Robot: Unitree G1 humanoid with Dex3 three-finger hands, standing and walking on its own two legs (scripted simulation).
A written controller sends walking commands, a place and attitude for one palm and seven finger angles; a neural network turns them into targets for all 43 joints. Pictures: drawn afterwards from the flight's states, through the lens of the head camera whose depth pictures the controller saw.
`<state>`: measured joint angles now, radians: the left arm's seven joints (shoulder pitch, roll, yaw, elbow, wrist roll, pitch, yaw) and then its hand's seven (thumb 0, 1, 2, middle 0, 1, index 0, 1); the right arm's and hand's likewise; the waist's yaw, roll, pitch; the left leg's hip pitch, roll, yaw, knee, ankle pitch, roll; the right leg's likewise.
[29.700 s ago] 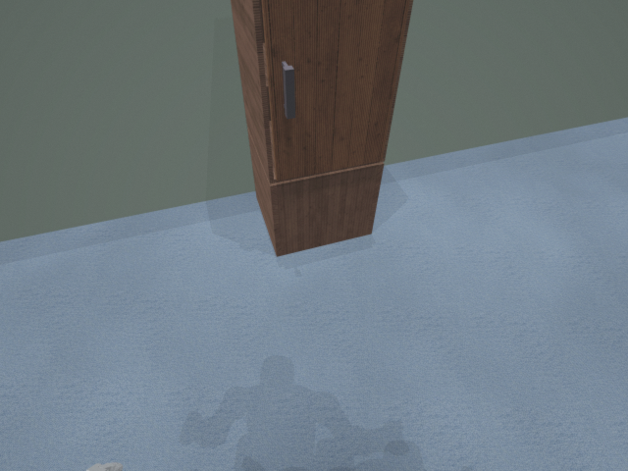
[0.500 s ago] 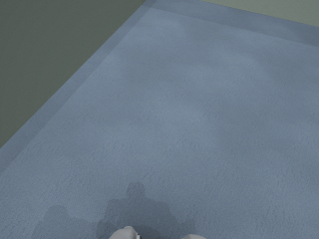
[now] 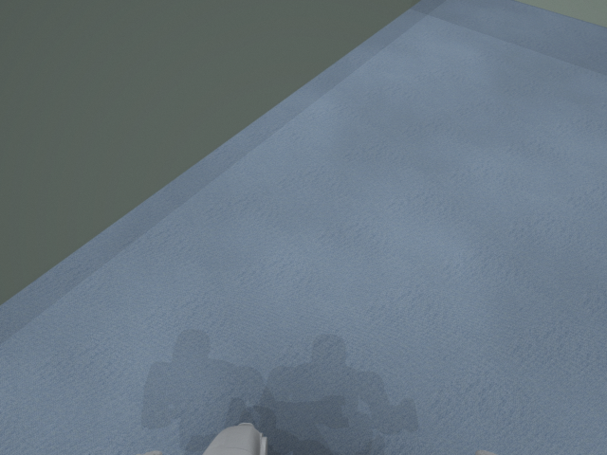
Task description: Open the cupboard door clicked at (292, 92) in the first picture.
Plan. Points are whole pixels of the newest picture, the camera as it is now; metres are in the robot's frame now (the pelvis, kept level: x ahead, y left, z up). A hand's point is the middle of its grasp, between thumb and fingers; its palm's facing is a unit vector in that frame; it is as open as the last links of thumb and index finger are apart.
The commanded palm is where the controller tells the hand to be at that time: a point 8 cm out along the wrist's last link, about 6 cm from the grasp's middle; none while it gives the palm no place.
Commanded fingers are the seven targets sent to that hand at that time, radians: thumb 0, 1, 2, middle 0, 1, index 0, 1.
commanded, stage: turn to face it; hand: left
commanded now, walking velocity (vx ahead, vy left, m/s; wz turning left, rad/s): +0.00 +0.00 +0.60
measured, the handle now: out of the picture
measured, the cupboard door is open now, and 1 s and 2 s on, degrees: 46 46 46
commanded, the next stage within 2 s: none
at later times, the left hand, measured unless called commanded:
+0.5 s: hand out of the picture +0.09 +0.21 -0.16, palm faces +0.29 -0.91 -0.29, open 7.3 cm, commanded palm none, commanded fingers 0.00 0.90 0.90 -0.20 -0.30 -0.20 -0.30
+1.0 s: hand out of the picture -0.02 +0.20 -0.18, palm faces +0.60 -0.76 -0.24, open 7.4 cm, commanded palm none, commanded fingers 0.00 0.90 0.90 -0.20 -0.30 -0.20 -0.30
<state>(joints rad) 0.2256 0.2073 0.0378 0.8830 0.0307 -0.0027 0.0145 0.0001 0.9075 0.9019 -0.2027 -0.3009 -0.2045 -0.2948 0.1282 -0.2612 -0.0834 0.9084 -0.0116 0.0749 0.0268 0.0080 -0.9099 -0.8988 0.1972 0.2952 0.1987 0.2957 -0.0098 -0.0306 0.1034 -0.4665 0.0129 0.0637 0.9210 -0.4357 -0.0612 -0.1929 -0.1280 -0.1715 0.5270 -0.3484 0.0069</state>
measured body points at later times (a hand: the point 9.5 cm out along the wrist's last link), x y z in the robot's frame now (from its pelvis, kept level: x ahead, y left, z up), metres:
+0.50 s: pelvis +0.04 -0.03 -0.01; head +0.09 -0.02 +0.43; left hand +0.07 +0.26 -0.14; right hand +0.19 -0.26 -0.16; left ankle +0.01 +0.11 -0.74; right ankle +0.08 -0.16 -0.75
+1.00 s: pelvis +0.05 -0.02 -0.01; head +0.09 +0.04 +0.44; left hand -0.05 +0.24 -0.16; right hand +0.29 -0.17 -0.13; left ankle +0.00 +0.06 -0.74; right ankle +0.12 -0.17 -0.66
